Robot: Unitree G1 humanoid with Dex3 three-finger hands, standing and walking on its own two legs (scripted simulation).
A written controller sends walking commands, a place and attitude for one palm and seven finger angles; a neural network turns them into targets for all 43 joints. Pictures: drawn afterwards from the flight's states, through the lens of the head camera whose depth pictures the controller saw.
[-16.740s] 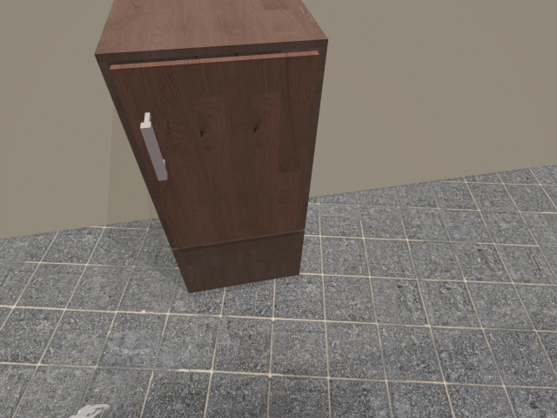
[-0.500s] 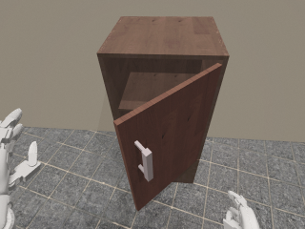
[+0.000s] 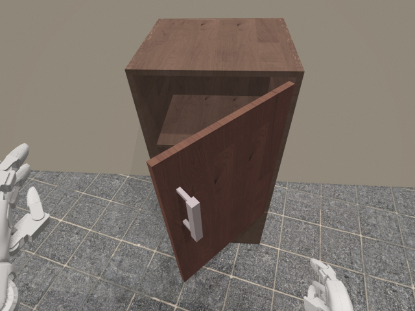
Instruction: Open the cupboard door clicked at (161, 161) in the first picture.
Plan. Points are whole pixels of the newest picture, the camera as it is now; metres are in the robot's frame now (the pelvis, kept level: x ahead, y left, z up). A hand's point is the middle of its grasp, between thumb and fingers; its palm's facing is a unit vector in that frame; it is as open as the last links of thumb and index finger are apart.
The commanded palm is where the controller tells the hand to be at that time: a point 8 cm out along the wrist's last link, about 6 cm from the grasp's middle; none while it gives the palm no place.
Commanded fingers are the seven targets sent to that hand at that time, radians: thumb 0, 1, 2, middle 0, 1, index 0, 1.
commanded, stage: step back with the hand held close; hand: left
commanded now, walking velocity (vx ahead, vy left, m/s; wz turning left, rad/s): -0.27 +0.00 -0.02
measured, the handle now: (189, 215) +0.32 +0.08 -0.01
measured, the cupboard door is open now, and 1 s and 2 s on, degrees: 45 45 45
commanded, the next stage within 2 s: stop stepping back and stand still in 1.08 s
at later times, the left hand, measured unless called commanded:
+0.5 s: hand (10, 260) +0.14 +0.28 +0.15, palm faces +0.38 -0.78 -0.50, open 7.4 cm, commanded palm +0.08 +0.32 +0.17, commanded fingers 0.00 0.90 0.90 -0.20 -0.30 -0.20 -0.30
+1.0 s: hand out of the picture +0.05 +0.31 +0.17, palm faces +0.46 -0.75 -0.47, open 7.4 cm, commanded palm -0.03 +0.34 +0.17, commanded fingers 0.00 0.90 0.90 -0.20 -0.30 -0.20 -0.30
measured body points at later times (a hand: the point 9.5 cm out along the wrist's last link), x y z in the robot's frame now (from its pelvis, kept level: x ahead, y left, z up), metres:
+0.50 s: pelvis -0.07 +0.02 -0.01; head -0.05 +0.03 +0.44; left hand +0.11 +0.32 +0.18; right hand +0.11 -0.22 -0.08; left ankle +0.00 +0.13 -0.74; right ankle -0.02 -0.12 -0.74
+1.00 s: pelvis -0.15 +0.03 -0.02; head -0.13 +0.06 +0.43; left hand +0.02 +0.35 +0.19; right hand +0.02 -0.20 -0.10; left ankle +0.00 +0.13 -0.74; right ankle -0.17 -0.11 -0.69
